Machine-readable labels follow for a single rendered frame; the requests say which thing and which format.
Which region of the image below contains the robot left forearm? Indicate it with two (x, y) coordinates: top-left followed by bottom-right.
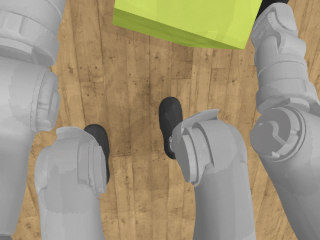
(0, 0), (66, 68)

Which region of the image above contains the robot right forearm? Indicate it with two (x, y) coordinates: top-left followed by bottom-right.
(250, 2), (320, 117)

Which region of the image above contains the robot left foot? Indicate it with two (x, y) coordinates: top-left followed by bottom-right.
(84, 124), (110, 184)

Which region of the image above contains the robot right foot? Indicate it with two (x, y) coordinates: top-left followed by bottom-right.
(158, 96), (183, 160)

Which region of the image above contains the carton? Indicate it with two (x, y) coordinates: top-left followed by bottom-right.
(112, 0), (262, 50)

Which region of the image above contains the robot right hand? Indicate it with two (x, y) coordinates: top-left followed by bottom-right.
(254, 0), (289, 22)

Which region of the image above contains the robot right upper arm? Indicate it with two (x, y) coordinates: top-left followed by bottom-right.
(249, 106), (320, 240)

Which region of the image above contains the robot left upper arm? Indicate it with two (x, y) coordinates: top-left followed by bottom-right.
(0, 56), (61, 240)

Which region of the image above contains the robot foot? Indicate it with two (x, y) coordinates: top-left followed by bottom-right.
(158, 96), (183, 160)
(84, 124), (110, 184)

